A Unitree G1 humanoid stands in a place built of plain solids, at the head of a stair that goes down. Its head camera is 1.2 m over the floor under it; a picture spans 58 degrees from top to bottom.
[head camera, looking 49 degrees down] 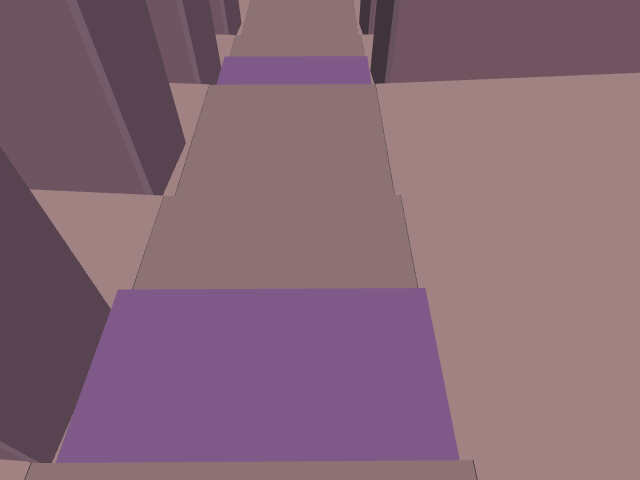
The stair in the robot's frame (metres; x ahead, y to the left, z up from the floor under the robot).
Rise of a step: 0.10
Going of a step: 0.60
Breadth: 1.12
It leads straight ahead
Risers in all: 3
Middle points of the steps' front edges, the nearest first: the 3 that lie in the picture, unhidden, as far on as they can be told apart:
0.30 0.17 0.00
0.90 0.18 -0.10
1.51 0.18 -0.21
